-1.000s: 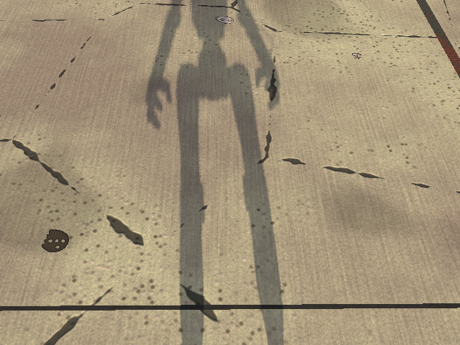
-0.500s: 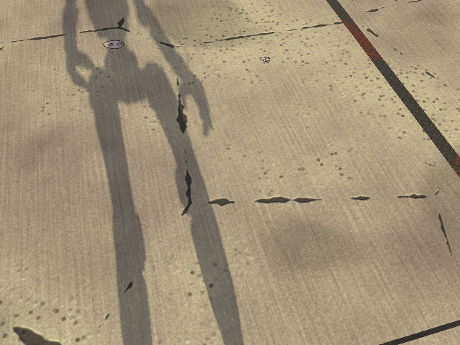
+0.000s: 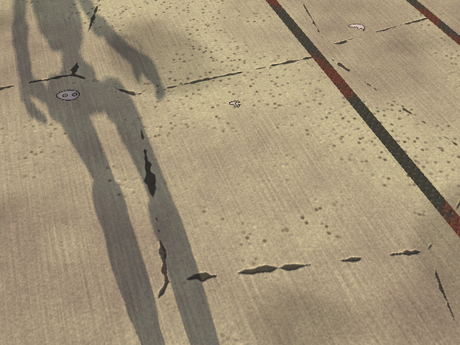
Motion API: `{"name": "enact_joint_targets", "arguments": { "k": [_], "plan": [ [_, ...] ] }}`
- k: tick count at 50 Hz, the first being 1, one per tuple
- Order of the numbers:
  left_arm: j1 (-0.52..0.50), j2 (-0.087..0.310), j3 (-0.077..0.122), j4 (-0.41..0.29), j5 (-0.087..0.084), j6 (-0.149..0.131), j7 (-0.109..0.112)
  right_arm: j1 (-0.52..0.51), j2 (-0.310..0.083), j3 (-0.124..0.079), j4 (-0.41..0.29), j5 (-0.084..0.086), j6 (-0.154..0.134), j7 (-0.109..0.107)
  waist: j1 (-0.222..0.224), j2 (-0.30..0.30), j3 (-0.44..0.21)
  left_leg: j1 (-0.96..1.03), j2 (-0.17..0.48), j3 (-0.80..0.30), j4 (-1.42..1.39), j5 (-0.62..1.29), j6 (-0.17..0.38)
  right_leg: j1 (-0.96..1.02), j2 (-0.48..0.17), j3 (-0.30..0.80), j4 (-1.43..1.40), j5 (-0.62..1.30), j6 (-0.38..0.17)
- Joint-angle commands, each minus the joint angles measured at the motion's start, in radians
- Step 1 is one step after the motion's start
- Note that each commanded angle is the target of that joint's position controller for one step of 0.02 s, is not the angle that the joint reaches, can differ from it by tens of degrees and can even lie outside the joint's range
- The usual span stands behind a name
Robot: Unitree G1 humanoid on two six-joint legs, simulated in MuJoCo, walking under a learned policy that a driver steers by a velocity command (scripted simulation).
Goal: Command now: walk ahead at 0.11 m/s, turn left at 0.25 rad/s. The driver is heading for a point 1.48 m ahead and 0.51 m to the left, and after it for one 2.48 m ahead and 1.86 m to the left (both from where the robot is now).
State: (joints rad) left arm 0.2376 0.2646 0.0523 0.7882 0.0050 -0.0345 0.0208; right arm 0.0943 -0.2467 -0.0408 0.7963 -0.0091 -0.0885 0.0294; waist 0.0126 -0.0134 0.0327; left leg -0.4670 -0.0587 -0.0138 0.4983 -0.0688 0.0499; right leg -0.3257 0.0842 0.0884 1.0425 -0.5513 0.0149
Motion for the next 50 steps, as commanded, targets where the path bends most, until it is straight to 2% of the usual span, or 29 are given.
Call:
{"name": "enact_joint_targets", "arguments": {
  "k": [1, 3, 5, 8, 12, 15, 16, 17, 18, 19, 20, 21, 22, 24, 25, 27, 30, 34, 36, 37, 38, 39, 40, 41, 42, 43, 44, 47, 50],
  "plan": [
    [0.014, 0.145, 0.042, -0.073, -0.005, 0.032, 0.015, 0.036, -0.18, -0.046, -0.078, 0.014, 0.034, -0.012, -0.027, 0.049, -0.155, 0.327, 0.324, -0.471, -0.181, 0.064, 0.229, -0.284, -0.07, 0.017, 0.192, 0.016, 0.033],
    [0.016, 0.106, 0.038, -0.081, -0.002, 0.045, 0.028, 0.007, -0.173, -0.048, -0.091, 0.003, 0.058, -0.024, 0.002, 0.102, -0.111, 0.187, 0.235, -0.39, -0.228, -0.071, 0.172, -0.196, -0.078, -0.003, 0.019, 0.071, 0.024],
    [0.026, 0.073, 0.032, -0.074, -0.001, 0.04, 0.037, 0.021, -0.174, -0.056, -0.1, 0.0, 0.072, -0.035, 0.001, 0.157, -0.138, 0.166, 0.192, -0.353, -0.234, -0.074, 0.163, -0.134, -0.051, -0.029, -0.102, 0.096, 0.03],
    [0.004, 0.072, 0.03, -0.076, -0.004, 0.035, 0.039, 0.028, -0.189, -0.069, -0.118, 0.013, 0.083, -0.05, -0.011, 0.164, -0.177, 0.167, 0.189, -0.381, -0.237, -0.155, 0.16, -0.081, -0.042, -0.015, -0.225, 0.171, 0.036],
    [-0.021, 0.086, 0.033, -0.087, -0.009, 0.024, 0.028, 0.041, -0.193, -0.077, -0.132, 0.018, 0.102, -0.059, -0.021, 0.18, -0.159, 0.165, 0.189, -0.45, -0.238, -0.242, 0.144, -0.038, -0.033, -0.005, -0.36, 0.212, 0.027],
    [0.034, 0.095, 0.041, -0.071, -0.013, 0.007, 0.012, 0.036, -0.187, -0.078, -0.145, 0.031, 0.121, -0.068, 0.017, 0.173, -0.138, 0.11, 0.142, -0.45, -0.195, -0.285, 0.097, 0.107, -0.037, -0.031, -0.594, 0.325, -0.012],
    [0.065, 0.138, 0.055, -0.07, -0.004, 0.005, 0.014, 0.055, -0.163, -0.071, -0.148, 0.033, 0.124, -0.07, 0.023, 0.127, -0.141, 0.028, 0.098, -0.412, -0.123, -0.353, 0.052, 0.206, -0.136, 0.032, -0.666, 0.327, -0.049],
    [0.067, 0.227, 0.074, -0.079, 0.029, 0.011, 0.019, 0.041, -0.12, -0.061, -0.176, 0.035, 0.12, -0.068, 0.007, -0.105, -0.11, -0.154, -0.026, -0.24, 0.108, -0.45, -0.003, 0.248, -0.35, 0.267, -0.75, 0.29, -0.157],
    [0.006, 0.235, 0.077, -0.099, 0.065, 0.01, 0.014, 0.048, -0.153, -0.074, -0.194, 0.026, 0.103, -0.061, -0.013, -0.278, -0.09, -0.208, -0.069, -0.132, 0.366, -0.519, -0.041, 0.148, -0.493, 0.446, -0.804, 0.429, -0.265],
    [-0.068, 0.175, 0.059, -0.135, 0.059, 0.003, 0.02, 0.092, -0.211, -0.094, -0.167, 0.017, 0.1, -0.055, -0.041, -0.191, -0.092, -0.183, -0.023, -0.158, 0.533, -0.469, -0.064, 0.125, -0.474, 0.377, -0.78, 0.501, -0.268],
    [-0.122, 0.134, 0.048, -0.149, 0.037, 0.0, 0.024, 0.136, -0.218, -0.102, -0.134, 0.022, 0.109, -0.054, -0.063, -0.124, -0.085, -0.174, -0.021, -0.142, 0.601, -0.412, -0.079, 0.119, -0.404, 0.261, -0.752, 0.535, -0.217],
    [-0.143, 0.119, 0.043, -0.157, 0.017, 0.0, 0.026, 0.161, -0.196, -0.099, -0.113, 0.02, 0.122, -0.06, -0.065, -0.095, -0.083, -0.185, -0.015, -0.127, 0.669, -0.364, -0.097, 0.142, -0.357, 0.187, -0.731, 0.547, -0.184],
    [-0.14, 0.113, 0.037, -0.156, 0.007, 0.002, 0.027, 0.166, -0.173, -0.092, -0.112, 0.018, 0.132, -0.06, -0.053, -0.093, -0.069, -0.203, -0.008, -0.117, 0.733, -0.34, -0.116, 0.145, -0.346, 0.141, -0.721, 0.609, -0.185],
    [-0.106, 0.118, 0.036, -0.151, 0.011, 0.011, 0.03, 0.126, -0.145, -0.08, -0.143, 0.029, 0.139, -0.054, -0.029, -0.108, -0.055, -0.213, 0.011, -0.069, 0.724, -0.297, -0.142, 0.161, -0.316, 0.056, -0.722, 0.662, -0.198],
    [-0.078, 0.124, 0.039, -0.147, 0.014, 0.016, 0.033, 0.086, -0.134, -0.073, -0.166, 0.034, 0.138, -0.052, -0.006, -0.124, -0.053, -0.234, 0.026, -0.053, 0.671, -0.28, -0.153, 0.204, -0.318, 0.041, -0.721, 0.669, -0.208],
    [-0.032, 0.147, 0.048, -0.137, 0.014, 0.027, 0.039, 0.032, -0.123, -0.064, -0.203, 0.034, 0.136, -0.045, 0.031, -0.145, -0.07, -0.234, 0.054, -0.038, 0.567, -0.282, -0.169, 0.28, -0.344, 0.035, -0.713, 0.692, -0.226],
    [-0.037, 0.19, 0.066, -0.141, 0.008, 0.035, 0.033, 0.013, -0.107, -0.051, -0.236, 0.03, 0.135, -0.027, 0.041, -0.165, -0.097, -0.116, 0.086, 0.01, 0.416, -0.319, -0.157, 0.267, -0.375, -0.006, -0.701, 0.716, -0.234],
    [-0.051, 0.214, 0.078, -0.139, -0.012, 0.033, 0.015, 0.03, -0.132, -0.062, -0.253, 0.032, 0.145, -0.011, 0.032, -0.187, -0.105, 0.024, 0.07, 0.073, 0.235, -0.31, -0.108, 0.236, -0.403, -0.039, -0.668, 0.733, -0.223],
    [-0.076, 0.213, 0.08, -0.135, -0.033, 0.031, 0.011, 0.08, -0.128, -0.069, -0.244, 0.033, 0.148, -0.004, -0.009, -0.177, -0.109, 0.13, 0.051, 0.099, 0.043, -0.19, -0.057, 0.212, -0.396, -0.073, -0.598, 0.712, -0.178],
    [-0.053, 0.189, 0.075, -0.12, -0.038, 0.028, 0.01, 0.126, -0.141, -0.078, -0.227, 0.03, 0.147, -0.008, -0.026, -0.144, -0.121, 0.241, 0.027, 0.094, -0.072, -0.085, -0.024, 0.16, -0.368, -0.115, -0.526, 0.652, -0.128],
    [-0.002, 0.143, 0.062, -0.106, -0.016, 0.024, 0.004, 0.165, -0.201, -0.097, -0.224, 0.03, 0.144, -0.019, -0.023, 0.005, -0.154, 0.438, 0.113, -0.053, -0.118, 0.166, 0.022, -0.004, -0.303, -0.196, -0.355, 0.473, -0.042],
    [-0.01, 0.062, 0.027, -0.155, 0.047, 0.02, -0.006, 0.169, -0.315, -0.113, -0.254, 0.016, 0.139, -0.036, 0.009, 0.344, -0.166, 0.592, 0.404, -0.414, -0.062, 0.643, 0.167, -0.319, -0.17, -0.245, -0.036, -0.135, 0.058],
    [-0.097, 0.124, 0.045, -0.173, 0.024, 0.016, 0.002, 0.199, -0.279, -0.099, -0.257, -0.017, 0.116, -0.026, -0.084, 0.255, -0.242, 0.501, 0.486, -0.463, -0.097, 0.6, 0.324, -0.364, -0.129, -0.088, 0.125, -0.167, 0.07],
    [-0.134, 0.161, 0.055, -0.171, -0.008, 0.024, 0.008, 0.168, -0.248, -0.087, -0.245, -0.024, 0.098, -0.02, -0.076, 0.18, -0.187, 0.445, 0.419, -0.371, -0.12, 0.468, 0.293, -0.366, -0.148, -0.057, 0.175, -0.091, 0.06],
    [-0.126, 0.161, 0.059, -0.157, -0.012, 0.032, 0.015, 0.105, -0.215, -0.077, -0.237, -0.009, 0.089, -0.023, -0.044, 0.151, -0.14, 0.404, 0.351, -0.3, -0.127, 0.361, 0.23, -0.37, -0.158, -0.047, 0.152, -0.006, 0.05],
    [-0.11, 0.16, 0.061, -0.136, -0.002, 0.041, 0.023, 0.061, -0.184, -0.064, -0.24, 0.007, 0.089, -0.027, -0.026, 0.128, -0.127, 0.378, 0.313, -0.261, -0.129, 0.313, 0.189, -0.354, -0.167, -0.038, 0.129, 0.059, 0.053],
    [-0.081, 0.159, 0.063, -0.127, 0.004, 0.048, 0.026, 0.028, -0.174, -0.056, -0.239, 0.013, 0.091, -0.031, -0.002, 0.137, -0.121, 0.326, 0.289, -0.222, -0.137, 0.341, 0.179, -0.302, -0.156, -0.046, 0.132, 0.12, 0.06],
    [-0.035, 0.128, 0.053, -0.106, -0.003, 0.049, 0.021, 0.014, -0.139, -0.039, -0.226, -0.001, 0.085, -0.041, 0.016, 0.14, -0.142, 0.306, 0.256, -0.174, -0.153, 0.307, 0.177, -0.215, -0.145, -0.051, 0.048, 0.214, 0.07],
    [-0.073, 0.094, 0.034, -0.114, -0.001, 0.048, 0.016, 0.022, -0.143, -0.038, -0.207, -0.001, 0.087, -0.046, -0.01, 0.148, -0.122, 0.306, 0.251, -0.183, -0.159, 0.188, 0.173, -0.15, -0.154, -0.049, -0.162, 0.223, 0.068]
  ]
}}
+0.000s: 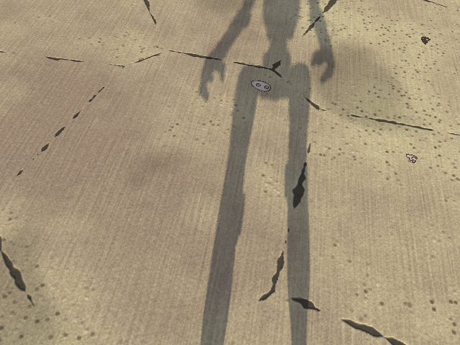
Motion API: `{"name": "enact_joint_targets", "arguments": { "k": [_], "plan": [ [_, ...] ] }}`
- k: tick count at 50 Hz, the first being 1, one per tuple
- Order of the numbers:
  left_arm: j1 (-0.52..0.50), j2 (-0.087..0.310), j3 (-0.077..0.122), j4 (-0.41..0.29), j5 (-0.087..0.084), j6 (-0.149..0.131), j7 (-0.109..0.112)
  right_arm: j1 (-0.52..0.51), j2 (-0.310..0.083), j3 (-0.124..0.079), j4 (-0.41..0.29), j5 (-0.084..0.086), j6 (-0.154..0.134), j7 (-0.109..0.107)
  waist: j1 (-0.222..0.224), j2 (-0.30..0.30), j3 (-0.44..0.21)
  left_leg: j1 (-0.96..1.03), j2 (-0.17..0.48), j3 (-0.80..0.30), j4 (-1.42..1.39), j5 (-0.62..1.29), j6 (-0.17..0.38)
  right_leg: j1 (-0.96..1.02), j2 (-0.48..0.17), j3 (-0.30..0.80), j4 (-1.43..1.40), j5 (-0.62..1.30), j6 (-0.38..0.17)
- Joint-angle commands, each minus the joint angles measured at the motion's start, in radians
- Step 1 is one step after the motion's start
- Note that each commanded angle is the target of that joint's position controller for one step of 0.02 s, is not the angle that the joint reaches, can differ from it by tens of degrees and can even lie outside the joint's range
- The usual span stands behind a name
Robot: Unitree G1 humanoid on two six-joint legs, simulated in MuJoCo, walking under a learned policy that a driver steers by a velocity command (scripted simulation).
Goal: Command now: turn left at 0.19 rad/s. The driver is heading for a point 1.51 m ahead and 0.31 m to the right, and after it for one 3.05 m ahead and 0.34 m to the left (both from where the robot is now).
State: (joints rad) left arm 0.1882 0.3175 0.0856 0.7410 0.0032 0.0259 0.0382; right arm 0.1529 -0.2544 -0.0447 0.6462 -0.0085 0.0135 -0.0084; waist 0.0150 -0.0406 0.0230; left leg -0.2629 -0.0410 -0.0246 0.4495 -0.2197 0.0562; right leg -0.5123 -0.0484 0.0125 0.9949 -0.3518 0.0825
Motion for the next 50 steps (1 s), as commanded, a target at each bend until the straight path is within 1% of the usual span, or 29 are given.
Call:
{"name": "enact_joint_targets", "arguments": {
  "k": [1, 3, 5, 6, 7, 8, 9, 10, 11, 12, 13, 15, 18, 24, 35, 49, 50],
  "plan": [
    [-0.033, 0.04, -0.002, -0.07, 0.001, -0.013, -0.003, -0.033, -0.143, -0.035, -0.051, -0.003, -0.014, -0.008, -0.021, 0.18, -0.104, 0.09, 0.237, -0.184, -0.114, 0.299, 0.173, 0.068, -0.02, 0.023, -0.167, 0.01, -0.002],
    [-0.037, 0.053, -0.001, -0.072, -0.003, -0.015, -0.007, -0.022, -0.15, -0.035, -0.036, -0.005, -0.011, -0.001, -0.035, 0.185, -0.082, 0.065, 0.245, -0.214, -0.116, 0.226, 0.185, 0.123, -0.011, 0.013, -0.25, -0.025, -0.008],
    [-0.026, 0.052, -0.001, -0.066, -0.006, -0.02, -0.009, -0.026, -0.135, -0.027, -0.021, -0.001, -0.011, 0.004, -0.03, 0.178, -0.064, 0.047, 0.241, -0.241, -0.107, 0.175, 0.18, 0.177, -0.001, 0.007, -0.357, -0.005, -0.02],
    [-0.004, 0.041, -0.005, -0.056, -0.004, -0.024, -0.011, -0.041, -0.122, -0.02, -0.015, 0.005, -0.012, 0.005, -0.007, 0.164, -0.059, 0.03, 0.226, -0.237, -0.091, 0.159, 0.162, 0.235, 0.005, -0.001, -0.463, 0.07, -0.03],
    [0.016, 0.033, -0.01, -0.048, 0.006, -0.031, -0.015, -0.032, -0.103, -0.012, -0.001, 0.009, -0.015, 0.007, 0.013, 0.138, -0.059, 0.003, 0.205, -0.226, -0.079, 0.143, 0.126, 0.319, 0.002, 0.006, -0.591, 0.215, -0.045],
    [0.029, 0.061, -0.009, -0.048, 0.02, -0.037, -0.014, 0.003, -0.083, -0.004, 0.011, -0.001, -0.024, 0.008, 0.002, 0.092, -0.087, -0.026, 0.168, -0.21, -0.058, 0.095, 0.074, 0.412, -0.049, 0.067, -0.6, 0.367, -0.061],
    [0.031, 0.125, 0.003, -0.055, 0.02, -0.038, -0.011, 0.048, -0.088, -0.007, 0.018, -0.018, -0.034, 0.015, -0.045, -0.011, -0.101, -0.06, 0.099, -0.149, -0.017, 0.008, 0.031, 0.454, -0.11, 0.105, -0.548, 0.505, -0.091],
    [0.005, 0.116, 0.006, -0.035, 0.006, -0.038, -0.017, 0.054, -0.078, -0.007, 0.022, -0.017, -0.037, 0.016, -0.064, -0.102, -0.099, -0.015, 0.048, -0.08, -0.029, -0.033, -0.004, 0.364, -0.093, 0.095, -0.534, 0.33, -0.126],
    [-0.014, 0.064, -0.005, -0.048, 0.004, -0.043, -0.025, -0.002, -0.105, -0.011, 0.025, -0.017, -0.033, 0.014, -0.024, -0.066, -0.071, 0.016, 0.044, -0.072, -0.006, -0.027, -0.021, 0.305, -0.064, 0.084, -0.555, 0.22, -0.123],
    [-0.019, 0.046, -0.012, -0.044, 0.012, -0.047, -0.026, -0.029, -0.104, -0.014, 0.021, -0.01, -0.026, 0.01, -0.018, -0.053, -0.061, 0.021, 0.047, -0.07, 0.008, -0.011, -0.018, 0.283, -0.054, 0.075, -0.562, 0.187, -0.108],
    [-0.022, 0.044, -0.015, -0.045, 0.015, -0.053, -0.026, -0.034, -0.095, -0.013, 0.023, -0.007, -0.017, 0.006, -0.016, -0.048, -0.049, 0.018, 0.054, -0.08, 0.01, 0.015, -0.01, 0.275, -0.043, 0.065, -0.56, 0.192, -0.097],
    [-0.006, 0.038, -0.019, -0.036, 0.014, -0.062, -0.024, -0.016, -0.085, -0.013, 0.03, -0.008, -0.008, 0.003, -0.016, -0.031, -0.044, 0.015, 0.059, -0.087, 0.008, 0.037, -0.002, 0.279, -0.036, 0.055, -0.549, 0.192, -0.089],
    [0.003, 0.036, -0.023, -0.031, 0.01, -0.061, -0.017, -0.002, -0.074, -0.013, 0.049, -0.005, -0.01, 0.001, -0.011, 0.005, -0.041, 0.01, 0.06, -0.087, 0.01, 0.052, -0.004, 0.286, -0.029, 0.049, -0.537, 0.196, -0.09],
    [0.006, 0.029, -0.03, -0.017, 0.008, -0.058, -0.012, 0.022, -0.07, -0.017, 0.089, -0.002, -0.013, -0.007, -0.012, 0.045, -0.036, 0.024, 0.061, -0.084, 0.015, 0.084, -0.019, 0.288, -0.018, 0.044, -0.53, 0.205, -0.095],
    [0.02, 0.01, -0.035, 0.05, 0.005, -0.057, -0.011, 0.042, -0.071, -0.021, 0.171, 0.003, -0.01, -0.023, -0.015, 0.043, -0.021, 0.055, 0.065, -0.081, 0.012, 0.115, -0.026, 0.285, 0.0, 0.031, -0.545, 0.209, -0.093],
    [0.046, 0.006, -0.038, 0.166, 0.002, -0.054, -0.003, 0.05, -0.061, -0.02, 0.297, 0.007, -0.009, -0.032, -0.015, 0.042, 0.001, 0.07, 0.058, -0.062, -0.013, 0.115, -0.034, 0.293, 0.014, 0.021, -0.573, 0.199, -0.096],
    [0.067, 0.001, -0.038, 0.184, 0.0, -0.051, -0.001, 0.069, -0.054, -0.019, 0.314, 0.008, -0.008, -0.033, -0.015, 0.041, -0.02, 0.076, 0.044, -0.048, -0.014, 0.01, -0.03, 0.301, 0.025, 0.011, -0.578, 0.092, -0.1]
  ]
}}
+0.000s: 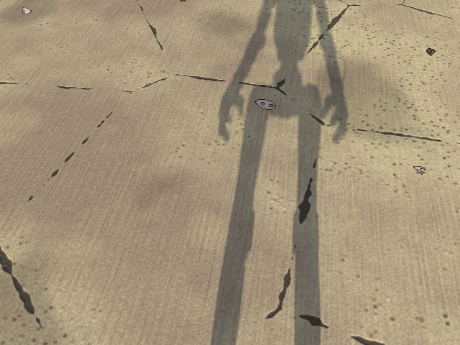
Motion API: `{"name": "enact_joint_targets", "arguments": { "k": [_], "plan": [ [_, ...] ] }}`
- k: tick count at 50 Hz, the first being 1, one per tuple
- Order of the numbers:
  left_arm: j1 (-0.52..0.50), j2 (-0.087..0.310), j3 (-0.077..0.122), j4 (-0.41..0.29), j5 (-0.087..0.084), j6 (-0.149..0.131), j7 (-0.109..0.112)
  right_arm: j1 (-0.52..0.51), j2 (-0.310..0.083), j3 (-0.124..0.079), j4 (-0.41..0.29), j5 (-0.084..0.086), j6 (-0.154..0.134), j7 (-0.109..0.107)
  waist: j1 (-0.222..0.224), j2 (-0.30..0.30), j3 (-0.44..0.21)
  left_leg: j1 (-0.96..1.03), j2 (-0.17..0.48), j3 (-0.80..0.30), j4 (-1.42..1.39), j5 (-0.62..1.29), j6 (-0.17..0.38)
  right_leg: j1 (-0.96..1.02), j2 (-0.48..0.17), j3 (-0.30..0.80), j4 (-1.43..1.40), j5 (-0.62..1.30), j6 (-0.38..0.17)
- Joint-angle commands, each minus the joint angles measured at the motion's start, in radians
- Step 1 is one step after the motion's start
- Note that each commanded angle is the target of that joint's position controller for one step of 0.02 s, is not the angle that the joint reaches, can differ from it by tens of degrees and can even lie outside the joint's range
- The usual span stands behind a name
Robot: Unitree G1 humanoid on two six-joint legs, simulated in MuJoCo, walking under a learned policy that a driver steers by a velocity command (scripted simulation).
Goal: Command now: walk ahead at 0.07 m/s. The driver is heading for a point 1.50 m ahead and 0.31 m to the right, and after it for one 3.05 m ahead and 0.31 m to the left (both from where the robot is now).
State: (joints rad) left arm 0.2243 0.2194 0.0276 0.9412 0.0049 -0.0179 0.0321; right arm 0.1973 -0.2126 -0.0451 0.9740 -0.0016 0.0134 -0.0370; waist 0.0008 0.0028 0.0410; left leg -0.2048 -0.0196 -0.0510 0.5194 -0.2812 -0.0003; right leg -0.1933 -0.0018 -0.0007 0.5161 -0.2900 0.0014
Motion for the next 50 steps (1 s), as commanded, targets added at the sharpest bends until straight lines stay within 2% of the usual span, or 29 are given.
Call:
{"name": "enact_joint_targets", "arguments": {
  "k": [1, 3, 4, 7, 8, 10, 11, 12, 13, 14, 15, 16, 17, 19, 24, 26, 29, 31, 33, 34, 35, 36, 37, 38, 39, 40, 42, 47, 50],
  "plan": [
    [0.038, 0.113, 0.026, -0.008, -0.009, -0.004, 0.007, 0.035, -0.106, -0.023, -0.003, 0.009, -0.007, -0.005, -0.001, -0.009, -0.02, -0.01, 0.001, -0.003, -0.067, -0.118, 0.039, -0.037, -0.009, 0.021, -0.094, -0.148, -0.036],
    [0.043, 0.131, 0.03, -0.012, -0.02, -0.007, 0.013, 0.027, -0.111, -0.025, -0.009, 0.017, -0.019, -0.005, 0.005, -0.029, 0.068, -0.125, -0.001, -0.008, -0.047, -0.389, 0.067, -0.105, -0.043, 0.089, -0.129, -0.441, -0.086],
    [0.065, 0.14, 0.032, -0.01, -0.026, -0.019, 0.012, 0.015, -0.102, -0.022, -0.016, 0.022, -0.035, -0.002, 0.014, -0.046, 0.1, -0.177, 0.007, -0.013, -0.024, -0.398, 0.075, -0.104, -0.082, 0.152, -0.158, -0.498, -0.115],
    [0.132, 0.205, 0.056, 0.018, -0.032, -0.049, 0.002, -0.031, -0.053, -0.013, -0.035, 0.03, -0.087, 0.02, 0.027, -0.174, 0.1, -0.257, -0.003, 0.072, 0.168, -0.154, 0.06, -0.018, -0.281, 0.445, -0.313, -0.532, -0.228],
    [0.116, 0.203, 0.056, 0.01, -0.032, -0.052, -0.001, -0.035, -0.06, -0.014, -0.035, 0.031, -0.095, 0.028, 0.02, -0.167, 0.106, -0.231, 0.016, 0.058, 0.186, -0.141, 0.073, -0.053, -0.305, 0.478, -0.337, -0.498, -0.244],
    [0.021, 0.192, 0.05, -0.022, -0.039, -0.05, -0.01, 0.055, -0.047, -0.012, -0.001, 0.037, -0.105, 0.036, -0.049, -0.163, 0.102, -0.042, 0.013, 0.078, 0.019, -0.146, 0.105, -0.16, -0.252, 0.369, -0.305, -0.412, -0.201],
    [-0.031, 0.175, 0.045, -0.041, -0.042, -0.047, -0.014, 0.145, -0.063, -0.021, 0.043, 0.035, -0.106, 0.036, -0.09, -0.135, 0.086, 0.124, 0.002, 0.072, -0.071, -0.069, 0.105, -0.243, -0.181, 0.269, -0.238, -0.324, -0.155],
    [-0.078, 0.13, 0.032, -0.065, -0.039, -0.051, -0.016, 0.249, -0.119, -0.039, 0.08, 0.029, -0.106, 0.032, -0.124, -0.021, 0.058, 0.249, 0.084, -0.079, -0.141, -0.089, 0.125, -0.34, -0.09, 0.135, -0.043, -0.179, -0.094],
    [-0.104, 0.078, 0.021, -0.103, -0.034, -0.07, -0.015, 0.383, -0.228, -0.068, 0.112, 0.031, -0.11, 0.036, -0.15, 0.249, 0.015, 0.396, 0.273, -0.43, -0.291, -0.182, 0.224, -0.507, 0.034, -0.04, 0.299, -0.107, -0.025],
    [-0.111, 0.111, 0.029, -0.115, -0.041, -0.087, -0.014, 0.39, -0.214, -0.057, 0.104, 0.012, -0.121, 0.045, -0.144, 0.251, 0.026, 0.419, 0.388, -0.633, -0.337, -0.107, 0.304, -0.64, 0.037, 0.032, 0.519, -0.255, -0.025],
    [-0.07, 0.129, 0.033, -0.1, -0.054, -0.097, -0.023, 0.326, -0.147, -0.035, 0.084, 0.004, -0.131, 0.046, -0.093, 0.134, 0.052, 0.421, 0.381, -0.558, -0.312, -0.042, 0.294, -0.703, -0.017, 0.086, 0.64, -0.211, -0.048],
    [-0.043, 0.12, 0.031, -0.082, -0.057, -0.102, -0.032, 0.285, -0.122, -0.027, 0.065, 0.004, -0.135, 0.048, -0.067, 0.095, 0.043, 0.421, 0.345, -0.457, -0.31, 0.008, 0.261, -0.722, -0.049, 0.084, 0.668, -0.128, -0.069],
    [-0.059, 0.12, 0.034, -0.084, -0.049, -0.105, -0.037, 0.257, -0.124, -0.022, 0.055, 0.009, -0.132, 0.051, -0.055, 0.064, 0.051, 0.413, 0.326, -0.379, -0.324, 0.075, 0.233, -0.742, -0.079, 0.068, 0.65, -0.054, -0.076],
    [-0.097, 0.111, 0.037, -0.094, -0.032, -0.102, -0.05, 0.26, -0.078, -0.002, 0.055, 0.006, -0.114, 0.05, -0.048, 0.073, 0.045, 0.361, 0.268, -0.232, -0.345, 0.266, 0.189, -0.686, -0.111, 0.033, 0.575, 0.038, -0.062],
    [-0.291, 0.038, 0.003, -0.171, -0.026, -0.087, -0.065, 0.275, -0.139, -0.001, 0.041, 0.0, -0.096, 0.018, -0.078, 0.077, 0.093, 0.144, 0.191, -0.063, -0.422, 0.324, 0.179, -0.495, -0.061, -0.056, 0.212, 0.249, -0.003],
    [-0.334, 0.059, 0.003, -0.191, -0.032, -0.083, -0.068, 0.308, -0.166, -0.008, 0.05, 0.008, -0.101, 0.014, -0.081, 0.101, 0.104, 0.118, 0.208, -0.053, -0.453, 0.297, 0.18, -0.408, -0.038, -0.065, 0.115, 0.303, -0.008],
    [-0.355, 0.101, 0.011, -0.213, -0.037, -0.082, -0.075, 0.309, -0.169, -0.015, 0.06, 0.024, -0.103, 0.014, -0.052, 0.102, 0.112, 0.212, 0.256, -0.038, -0.422, 0.375, 0.161, -0.384, -0.037, -0.033, 0.029, 0.311, -0.05],
    [-0.282, 0.141, 0.03, -0.201, -0.034, -0.085, -0.077, 0.285, -0.19, -0.024, 0.053, 0.016, -0.093, 0.016, 0.006, 0.118, 0.037, 0.284, 0.269, -0.015, -0.299, 0.677, 0.135, -0.271, -0.003, -0.047, 0.025, 0.265, -0.085],
    [-0.003, 0.206, 0.071, -0.118, -0.038, -0.077, -0.066, 0.261, -0.185, -0.023, 0.037, 0.002, -0.075, 0.018, 0.145, 0.121, -0.141, 0.211, 0.211, 0.036, 0.045, 0.896, 0.092, 0.09, 0.037, -0.071, 0.036, 0.229, -0.136],
    [0.173, 0.275, 0.089, -0.081, -0.027, -0.07, -0.054, 0.277, -0.143, -0.006, 0.01, -0.016, -0.073, 0.019, 0.188, -0.007, -0.277, -0.035, 0.15, 0.062, 0.375, 0.567, 0.066, 0.402, -0.162, 0.169, 0.053, 0.161, -0.197],
    [0.22, 0.311, 0.089, -0.055, -0.013, -0.07, -0.068, 0.42, 0.02, 0.034, 0.016, 0.0, -0.094, 0.033, 0.093, -0.307, -0.445, -0.353, -0.049, 0.004, 0.719, -0.229, 0.017, 0.646, -0.388, 0.697, -0.142, -0.162, -0.354],
    [0.167, 0.214, 0.063, -0.06, -0.018, -0.075, -0.071, 0.332, -0.09, 0.01, 0.014, 0.027, -0.122, 0.038, 0.119, -0.205, -0.342, -0.455, -0.007, -0.104, 0.842, -0.264, 0.044, 0.553, -0.356, 0.771, -0.261, -0.25, -0.305],
    [0.067, 0.179, 0.052, -0.075, -0.02, -0.082, -0.07, 0.22, -0.15, -0.008, -0.028, 0.052, -0.137, 0.04, 0.093, -0.151, -0.176, -0.518, 0.043, -0.069, 0.858, -0.174, 0.062, 0.395, -0.335, 0.612, -0.275, -0.179, -0.263],
    [-0.021, 0.164, 0.045, -0.092, -0.015, -0.09, -0.072, 0.167, -0.153, -0.009, -0.04, 0.047, -0.143, 0.031, 0.057, -0.044, -0.109, -0.467, 0.099, -0.05, 0.812, -0.071, 0.067, 0.233, -0.303, 0.483, -0.297, -0.028, -0.246],
    [-0.065, 0.144, 0.041, -0.096, -0.003, -0.096, -0.077, 0.149, -0.147, -0.017, -0.042, 0.032, -0.139, 0.023, 0.024, -0.019, -0.072, -0.416, 0.133, -0.04, 0.761, -0.014, 0.064, 0.112, -0.266, 0.38, -0.316, 0.09, -0.236],
    [-0.082, 0.124, 0.034, -0.091, 0.007, -0.101, -0.079, 0.177, -0.128, -0.019, -0.04, 0.025, -0.126, 0.021, -0.013, -0.05, -0.075, -0.349, 0.162, -0.05, 0.726, 0.02, 0.065, 0.044, -0.233, 0.311, -0.342, 0.13, -0.228],
    [-0.068, 0.11, 0.03, -0.07, 0.001, -0.105, -0.08, 0.192, -0.097, -0.019, -0.04, 0.024, -0.103, 0.019, -0.035, -0.069, -0.055, -0.322, 0.175, -0.037, 0.663, 0.026, 0.055, -0.021, -0.207, 0.24, -0.387, 0.153, -0.24],
    [0.033, 0.171, 0.041, -0.03, -0.002, -0.099, -0.045, -0.005, -0.114, -0.026, -0.118, 0.003, -0.093, 0.017, -0.001, -0.035, 0.02, -0.495, 0.192, -0.017, 0.402, 0.235, 0.004, 0.003, -0.205, 0.169, -0.441, 0.202, -0.248],
    [0.083, 0.183, 0.041, -0.016, -0.01, -0.09, -0.033, -0.112, -0.095, -0.017, -0.149, 0.006, -0.104, 0.029, 0.034, -0.039, 0.026, -0.462, 0.157, 0.017, 0.2, 0.381, -0.001, 0.029, -0.172, 0.098, -0.436, 0.251, -0.213]
  ]
}}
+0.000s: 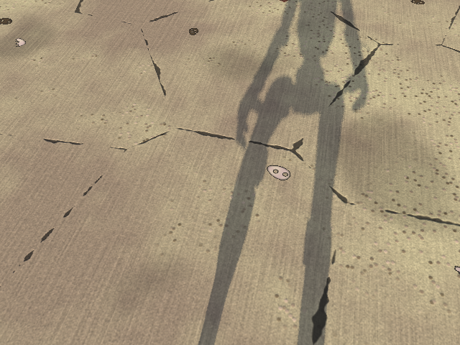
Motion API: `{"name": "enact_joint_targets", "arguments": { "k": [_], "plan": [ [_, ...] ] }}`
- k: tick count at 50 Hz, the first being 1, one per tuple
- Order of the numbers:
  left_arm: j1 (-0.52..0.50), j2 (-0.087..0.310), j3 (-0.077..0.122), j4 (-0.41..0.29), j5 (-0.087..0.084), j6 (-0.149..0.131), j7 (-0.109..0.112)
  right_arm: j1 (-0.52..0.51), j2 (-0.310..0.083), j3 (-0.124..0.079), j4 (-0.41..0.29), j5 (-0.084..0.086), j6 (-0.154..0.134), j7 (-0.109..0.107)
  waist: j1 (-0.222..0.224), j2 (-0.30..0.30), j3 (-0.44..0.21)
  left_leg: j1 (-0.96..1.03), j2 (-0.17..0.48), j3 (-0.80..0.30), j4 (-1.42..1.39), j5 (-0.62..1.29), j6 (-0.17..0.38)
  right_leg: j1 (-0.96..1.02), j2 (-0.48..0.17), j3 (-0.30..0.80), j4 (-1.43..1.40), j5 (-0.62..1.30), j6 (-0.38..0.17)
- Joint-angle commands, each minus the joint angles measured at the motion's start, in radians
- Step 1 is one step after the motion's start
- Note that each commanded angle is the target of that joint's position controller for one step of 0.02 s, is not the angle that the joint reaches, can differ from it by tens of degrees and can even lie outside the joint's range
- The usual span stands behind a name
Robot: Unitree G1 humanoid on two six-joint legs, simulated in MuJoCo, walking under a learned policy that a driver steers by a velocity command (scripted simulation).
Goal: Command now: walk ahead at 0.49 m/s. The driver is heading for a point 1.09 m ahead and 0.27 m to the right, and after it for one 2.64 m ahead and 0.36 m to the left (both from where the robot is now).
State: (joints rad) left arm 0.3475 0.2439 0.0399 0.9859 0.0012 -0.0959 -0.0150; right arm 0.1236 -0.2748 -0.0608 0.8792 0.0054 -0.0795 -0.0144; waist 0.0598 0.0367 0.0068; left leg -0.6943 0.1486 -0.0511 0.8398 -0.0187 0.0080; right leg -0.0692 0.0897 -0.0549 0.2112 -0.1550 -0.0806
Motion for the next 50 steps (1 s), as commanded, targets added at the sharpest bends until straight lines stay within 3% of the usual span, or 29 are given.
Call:
{"name": "enact_joint_targets", "arguments": {
  "k": [1, 5, 7, 9, 10, 11, 12, 13, 14, 15, 16, 17, 19, 21, 23, 28, 33, 36, 38, 39, 40, 41, 42, 43, 44, 45, 46, 48, 50],
  "plan": [
    [-0.017, 0.163, 0.029, -0.052, -0.01, -0.011, 0.016, -0.077, -0.028, 0.002, -0.064, 0.002, -0.014, 0.011, -0.01, -0.071, 0.064, 0.043, -0.024, 0.032, -0.168, 0.145, -0.01, -0.084, -0.262, 0.139, -0.13, 0.115, -0.126],
    [0.065, 0.169, 0.031, -0.015, -0.018, 0.008, 0.018, -0.192, -0.03, 0.013, -0.11, 0.013, -0.021, 0.034, 0.027, -0.07, 0.088, 0.024, -0.051, 0.041, -0.284, 0.117, 0.0, 0.047, -0.303, 0.134, -0.08, 0.139, -0.124],
    [0.078, 0.177, 0.037, -0.005, -0.019, 0.02, 0.021, -0.217, -0.043, 0.013, -0.132, 0.015, -0.027, 0.047, 0.02, -0.079, 0.087, 0.018, -0.06, 0.036, -0.321, 0.046, 0.022, 0.123, -0.339, 0.145, -0.034, 0.191, -0.114],
    [0.059, 0.193, 0.043, -0.008, -0.019, 0.031, 0.023, -0.174, -0.073, 0.003, -0.132, 0.017, -0.032, 0.055, -0.019, -0.105, 0.054, 0.106, -0.087, 0.054, -0.346, -0.033, 0.05, 0.164, -0.354, 0.146, 0.036, 0.339, -0.095],
    [0.035, 0.201, 0.045, -0.015, -0.018, 0.036, 0.023, -0.097, -0.1, -0.01, -0.114, 0.016, -0.034, 0.054, -0.068, -0.12, 0.003, 0.227, -0.12, 0.083, -0.361, -0.056, 0.07, 0.162, -0.337, 0.127, 0.127, 0.513, -0.08],
    [0.023, 0.181, 0.037, -0.022, -0.013, 0.041, 0.023, 0.068, -0.145, -0.036, -0.063, 0.015, -0.034, 0.048, -0.145, -0.109, -0.097, 0.45, -0.143, 0.1, -0.371, -0.04, 0.102, 0.11, -0.283, 0.086, 0.314, 0.615, -0.053],
    [0.03, 0.145, 0.018, -0.05, 0.005, 0.039, 0.024, 0.266, -0.221, -0.058, -0.021, 0.002, -0.032, 0.038, -0.209, -0.022, -0.256, 0.776, 0.022, -0.084, -0.329, -0.021, 0.17, -0.097, -0.224, 0.042, 0.621, 0.398, -0.019],
    [0.157, 0.001, -0.023, -0.055, 0.003, 0.014, 0.01, 0.336, -0.295, -0.074, 0.008, -0.002, -0.024, 0.041, -0.141, 0.251, -0.387, 1.126, 0.25, -0.573, -0.433, -0.208, 0.339, -0.519, -0.027, 0.039, 0.976, -0.274, 0.052],
    [0.105, 0.102, -0.002, -0.038, -0.028, -0.01, 0.007, 0.325, -0.182, -0.045, 0.0, 0.002, -0.024, 0.04, -0.181, 0.168, -0.377, 1.114, 0.251, -0.664, -0.524, -0.317, 0.321, -0.639, -0.055, 0.19, 1.106, -0.418, 0.036],
    [0.004, 0.168, 0.017, -0.07, -0.057, -0.025, 0.006, 0.235, -0.138, -0.03, -0.018, 0.0, -0.027, 0.034, -0.172, 0.12, -0.214, 0.976, 0.221, -0.494, -0.541, -0.271, 0.265, -0.702, -0.106, 0.189, 1.126, -0.341, 0.016],
    [-0.047, 0.166, 0.019, -0.08, -0.058, -0.026, 0.013, 0.152, -0.111, -0.021, -0.036, -0.005, -0.03, 0.032, -0.138, 0.039, -0.139, 0.827, 0.185, -0.36, -0.568, -0.176, 0.234, -0.665, -0.163, 0.163, 1.084, -0.244, 0.017],
    [-0.072, 0.155, 0.025, -0.081, -0.043, -0.018, 0.019, 0.1, -0.078, -0.012, -0.04, -0.009, -0.035, 0.035, -0.112, 0.011, -0.072, 0.706, 0.147, -0.265, -0.607, -0.109, 0.214, -0.627, -0.193, 0.158, 1.017, -0.183, 0.023],
    [-0.028, 0.112, 0.028, -0.069, -0.036, 0.013, 0.021, 0.071, -0.051, -0.005, -0.029, -0.021, -0.044, 0.039, -0.061, 0.046, -0.041, 0.585, 0.105, -0.149, -0.67, -0.059, 0.19, -0.526, -0.224, 0.168, 0.957, -0.118, 0.03],
    [-0.026, 0.079, 0.026, -0.075, -0.037, 0.036, 0.021, 0.084, -0.071, -0.011, -0.011, -0.021, -0.052, 0.036, -0.044, 0.034, -0.007, 0.537, 0.101, -0.066, -0.708, 0.011, 0.196, -0.54, -0.228, 0.17, 0.924, -0.081, 0.041],
    [-0.073, 0.08, 0.03, -0.099, -0.032, 0.044, 0.022, 0.101, -0.093, -0.019, 0.003, -0.026, -0.053, 0.025, -0.048, 0.016, 0.019, 0.544, 0.101, -0.003, -0.726, 0.062, 0.196, -0.607, -0.226, 0.188, 0.856, 0.004, 0.053],
    [-0.218, 0.062, 0.025, -0.156, -0.019, 0.034, -0.002, 0.121, -0.115, -0.02, 0.013, -0.02, -0.044, 0.002, -0.085, 0.008, 0.053, 0.569, 0.064, 0.155, -0.749, 0.095, 0.154, -0.599, -0.202, 0.113, 0.569, 0.249, 0.058],
    [-0.369, 0.046, 0.013, -0.244, -0.02, 0.034, -0.034, 0.218, -0.139, -0.029, 0.047, -0.003, -0.01, -0.007, -0.137, -0.011, 0.094, 0.771, 0.125, 0.208, -0.682, 0.193, 0.144, -0.679, -0.187, 0.046, 0.435, 0.191, 0.028],
    [-0.36, 0.073, 0.025, -0.281, -0.025, 0.037, -0.054, 0.193, -0.171, -0.04, 0.034, 0.004, 0.016, -0.014, -0.097, 0.026, 0.057, 0.837, 0.145, 0.247, -0.552, 0.525, 0.118, -0.594, -0.131, -0.025, 0.413, 0.049, -0.015],
    [-0.213, 0.129, 0.058, -0.262, -0.029, 0.043, -0.055, 0.169, -0.196, -0.047, 0.017, 0.004, 0.033, -0.024, -0.005, 0.064, -0.043, 0.82, 0.132, 0.271, -0.315, 0.802, 0.092, -0.378, -0.052, -0.075, 0.416, -0.034, -0.06],
    [-0.052, 0.187, 0.091, -0.224, -0.031, 0.044, -0.044, 0.152, -0.194, -0.045, 0.006, 0.007, 0.037, -0.027, 0.081, 0.041, -0.125, 0.717, 0.091, 0.29, -0.096, 0.74, 0.058, -0.135, -0.019, -0.058, 0.34, 0.026, -0.1],
    [0.07, 0.29, 0.123, -0.203, -0.023, 0.054, -0.017, 0.169, -0.155, -0.029, -0.026, -0.015, 0.025, -0.027, 0.104, -0.12, -0.217, 0.447, 0.023, 0.29, 0.239, 0.307, 0.006, 0.16, -0.195, 0.222, 0.324, 0.136, -0.167],
    [-0.009, 0.348, 0.123, -0.247, -0.011, 0.05, -0.012, 0.238, -0.033, 0.007, -0.074, -0.023, -0.012, -0.009, -0.017, -0.309, -0.331, 0.05, -0.229, 0.135, 0.605, -0.577, -0.062, 0.434, -0.447, 0.817, 0.18, 0.202, -0.388],
    [0.01, 0.274, 0.1, -0.256, -0.003, 0.045, -0.016, 0.144, -0.127, -0.01, -0.087, 0.011, -0.052, 0.008, 0.053, -0.17, -0.38, -0.023, -0.178, -0.056, 0.654, -0.58, -0.038, 0.439, -0.446, 0.791, 0.137, 0.344, -0.366],
    [-0.043, 0.222, 0.087, -0.265, 0.0, 0.036, -0.014, 0.083, -0.135, -0.012, -0.113, 0.035, -0.063, 0.012, 0.036, -0.124, -0.264, -0.051, -0.131, -0.049, 0.611, -0.516, -0.02, 0.333, -0.409, 0.599, 0.167, 0.494, -0.322],
    [-0.101, 0.192, 0.08, -0.272, -0.014, 0.03, -0.016, 0.079, -0.128, -0.014, -0.103, 0.021, -0.061, 0.003, -0.011, -0.016, -0.153, -0.027, -0.086, -0.035, 0.51, -0.454, -0.023, 0.17, -0.346, 0.46, 0.165, 0.56, -0.269],
    [-0.151, 0.16, 0.073, -0.284, -0.021, 0.032, -0.011, 0.075, -0.144, -0.025, -0.099, -0.004, -0.048, -0.008, -0.041, -0.005, -0.113, 0.022, -0.057, -0.026, 0.429, -0.415, -0.029, 0.054, -0.312, 0.393, 0.148, 0.558, -0.237],
    [-0.178, 0.15, 0.067, -0.3, -0.011, 0.036, -0.006, 0.085, -0.148, -0.031, -0.103, -0.009, -0.031, -0.01, -0.069, -0.015, -0.09, 0.088, -0.05, -0.025, 0.399, -0.396, -0.036, -0.047, -0.288, 0.362, 0.122, 0.582, -0.23],
    [-0.18, 0.18, 0.075, -0.306, -0.001, 0.038, 0.001, 0.108, -0.112, -0.026, -0.118, -0.017, -0.003, -0.015, -0.095, -0.039, -0.088, 0.135, -0.063, -0.011, 0.305, -0.362, -0.061, -0.136, -0.264, 0.324, 0.109, 0.684, -0.231],
    [-0.165, 0.209, 0.085, -0.305, -0.004, 0.045, 0.013, 0.089, -0.093, -0.02, -0.136, -0.022, 0.01, -0.022, -0.094, -0.065, -0.102, 0.137, -0.09, 0.001, 0.183, -0.292, -0.083, -0.162, -0.233, 0.284, 0.121, 0.732, -0.216]
  ]
}}
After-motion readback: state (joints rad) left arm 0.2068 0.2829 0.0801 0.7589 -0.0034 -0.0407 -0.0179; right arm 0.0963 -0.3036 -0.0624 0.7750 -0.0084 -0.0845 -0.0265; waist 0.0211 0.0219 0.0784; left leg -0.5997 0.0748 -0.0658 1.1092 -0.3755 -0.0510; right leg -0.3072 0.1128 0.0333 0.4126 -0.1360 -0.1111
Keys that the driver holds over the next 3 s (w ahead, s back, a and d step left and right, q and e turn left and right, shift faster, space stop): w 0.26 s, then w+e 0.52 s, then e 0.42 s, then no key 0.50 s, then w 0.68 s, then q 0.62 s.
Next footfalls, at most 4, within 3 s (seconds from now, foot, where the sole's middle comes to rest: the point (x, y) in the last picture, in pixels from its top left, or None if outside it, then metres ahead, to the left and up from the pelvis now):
0.24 left None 0.32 0.16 -0.78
0.78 right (290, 319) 0.60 -0.10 -0.78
1.26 left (257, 250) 0.83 0.00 -0.78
1.60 right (310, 313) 0.62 -0.17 -0.78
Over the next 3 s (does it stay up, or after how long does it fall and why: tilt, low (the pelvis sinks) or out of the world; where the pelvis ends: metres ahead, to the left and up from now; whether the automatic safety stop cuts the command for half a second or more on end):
stays up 1.02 -0.26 -0.02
